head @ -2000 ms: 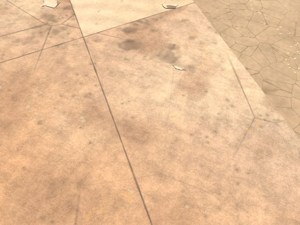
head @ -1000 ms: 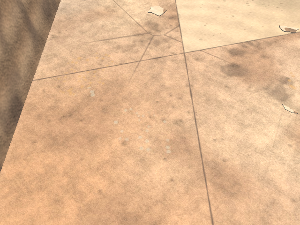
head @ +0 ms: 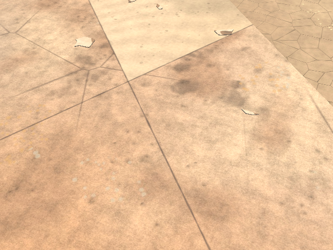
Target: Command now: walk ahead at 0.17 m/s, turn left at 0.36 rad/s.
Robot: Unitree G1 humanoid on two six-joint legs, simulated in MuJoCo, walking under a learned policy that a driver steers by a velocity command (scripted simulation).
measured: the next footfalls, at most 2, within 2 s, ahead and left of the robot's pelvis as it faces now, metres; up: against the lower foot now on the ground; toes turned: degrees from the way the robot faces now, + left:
left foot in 0.30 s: +0.12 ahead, +0.16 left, +0.00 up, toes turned +14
right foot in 0.84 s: +0.49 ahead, +0.11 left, +0.00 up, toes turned +7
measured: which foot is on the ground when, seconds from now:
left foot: up 0.00-0.28, down 0.30-0.86, up 0.88-1.00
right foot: down 0.00-0.32, up 0.34-0.82, down 0.84-1.00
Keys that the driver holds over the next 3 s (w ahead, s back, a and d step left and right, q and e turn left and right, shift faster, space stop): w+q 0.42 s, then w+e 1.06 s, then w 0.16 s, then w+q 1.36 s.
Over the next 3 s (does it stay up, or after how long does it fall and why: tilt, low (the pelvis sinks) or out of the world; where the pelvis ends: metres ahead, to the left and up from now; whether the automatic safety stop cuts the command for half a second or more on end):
stays up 1.47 0.12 -0.01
